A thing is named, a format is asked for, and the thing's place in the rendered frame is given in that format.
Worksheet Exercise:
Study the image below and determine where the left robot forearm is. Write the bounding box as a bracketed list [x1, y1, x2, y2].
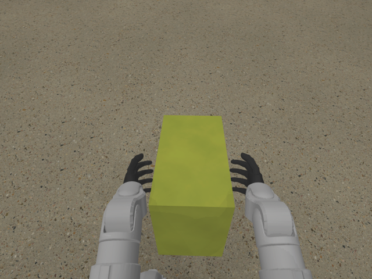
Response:
[89, 181, 147, 279]

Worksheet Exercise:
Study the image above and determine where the left robot hand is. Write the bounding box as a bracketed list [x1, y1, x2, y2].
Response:
[123, 153, 153, 193]

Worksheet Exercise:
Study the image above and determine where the right robot hand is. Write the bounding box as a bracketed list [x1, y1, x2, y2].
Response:
[230, 153, 264, 194]

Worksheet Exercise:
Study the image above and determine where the carton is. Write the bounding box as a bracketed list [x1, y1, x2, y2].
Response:
[148, 115, 235, 257]

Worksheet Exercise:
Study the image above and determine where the right robot forearm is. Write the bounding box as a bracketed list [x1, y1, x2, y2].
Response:
[245, 183, 313, 279]

